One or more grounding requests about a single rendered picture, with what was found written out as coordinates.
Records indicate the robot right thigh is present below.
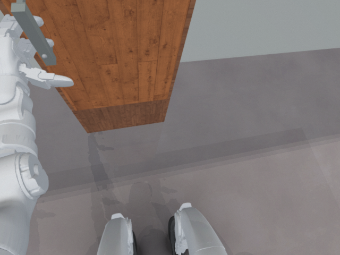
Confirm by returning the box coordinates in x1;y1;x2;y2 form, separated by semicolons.
174;207;227;255

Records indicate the robot left hand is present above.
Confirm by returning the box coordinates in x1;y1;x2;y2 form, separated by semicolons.
0;14;74;89

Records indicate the handle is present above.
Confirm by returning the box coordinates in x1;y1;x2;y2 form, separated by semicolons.
11;0;56;66

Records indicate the right robot foot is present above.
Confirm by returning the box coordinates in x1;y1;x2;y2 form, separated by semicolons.
168;216;185;255

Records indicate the robot left forearm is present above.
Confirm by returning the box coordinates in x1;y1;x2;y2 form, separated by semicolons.
0;75;38;158

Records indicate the cupboard door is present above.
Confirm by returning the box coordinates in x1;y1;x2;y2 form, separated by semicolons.
1;0;191;111

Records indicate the left robot upper arm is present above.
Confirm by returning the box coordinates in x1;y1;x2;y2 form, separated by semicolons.
0;152;49;255

